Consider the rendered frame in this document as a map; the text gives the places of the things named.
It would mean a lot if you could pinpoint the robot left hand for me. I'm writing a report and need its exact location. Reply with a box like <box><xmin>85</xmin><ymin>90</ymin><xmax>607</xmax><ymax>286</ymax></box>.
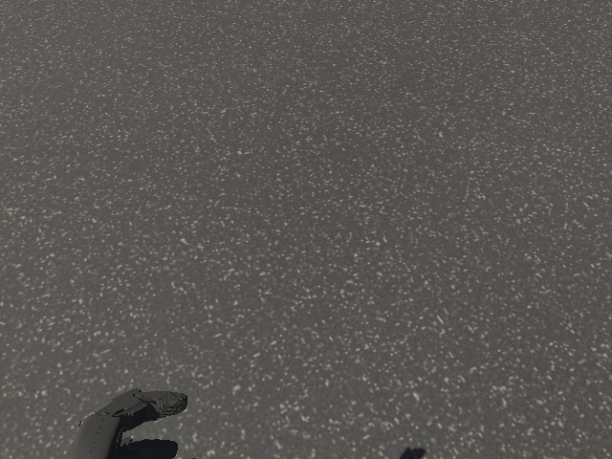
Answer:
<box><xmin>65</xmin><ymin>388</ymin><xmax>197</xmax><ymax>459</ymax></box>

